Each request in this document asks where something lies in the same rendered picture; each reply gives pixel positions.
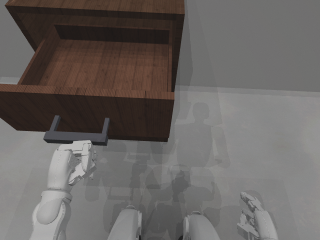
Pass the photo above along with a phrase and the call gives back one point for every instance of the robot left hand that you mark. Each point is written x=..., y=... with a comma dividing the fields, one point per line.
x=81, y=156

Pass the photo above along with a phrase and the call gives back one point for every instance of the left robot thigh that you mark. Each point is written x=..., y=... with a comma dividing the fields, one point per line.
x=127, y=225

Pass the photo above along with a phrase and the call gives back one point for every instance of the cabinet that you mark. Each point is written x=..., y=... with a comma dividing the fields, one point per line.
x=34, y=18

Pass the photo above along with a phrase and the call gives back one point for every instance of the drawer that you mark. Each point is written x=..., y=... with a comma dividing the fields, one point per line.
x=85, y=73

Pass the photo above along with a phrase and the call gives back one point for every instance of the robot thigh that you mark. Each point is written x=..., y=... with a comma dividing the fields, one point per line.
x=198, y=227
x=127, y=225

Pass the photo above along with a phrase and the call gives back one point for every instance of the right robot thigh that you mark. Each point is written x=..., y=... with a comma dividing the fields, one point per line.
x=198, y=227

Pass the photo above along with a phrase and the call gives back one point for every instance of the robot left forearm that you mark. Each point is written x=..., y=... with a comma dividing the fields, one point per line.
x=51, y=216

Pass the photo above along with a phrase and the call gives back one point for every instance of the robot right hand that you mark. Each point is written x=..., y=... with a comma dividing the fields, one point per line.
x=260, y=224

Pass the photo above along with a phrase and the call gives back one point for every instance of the handle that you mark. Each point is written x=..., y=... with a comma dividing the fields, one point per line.
x=63, y=137

